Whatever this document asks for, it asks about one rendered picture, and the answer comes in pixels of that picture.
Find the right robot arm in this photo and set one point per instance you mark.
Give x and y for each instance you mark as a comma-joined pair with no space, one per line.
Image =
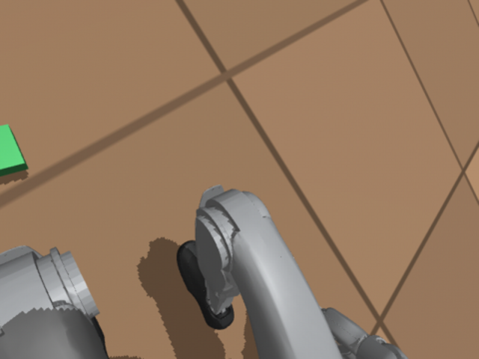
375,347

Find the left robot foot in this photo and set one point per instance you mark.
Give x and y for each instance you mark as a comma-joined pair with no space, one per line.
100,333

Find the carton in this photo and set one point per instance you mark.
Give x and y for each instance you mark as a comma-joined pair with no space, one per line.
11,158

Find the right robot foot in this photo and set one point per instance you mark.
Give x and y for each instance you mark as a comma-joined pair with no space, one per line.
195,283

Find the right robot hand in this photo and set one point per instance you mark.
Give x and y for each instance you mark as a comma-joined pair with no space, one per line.
348,334

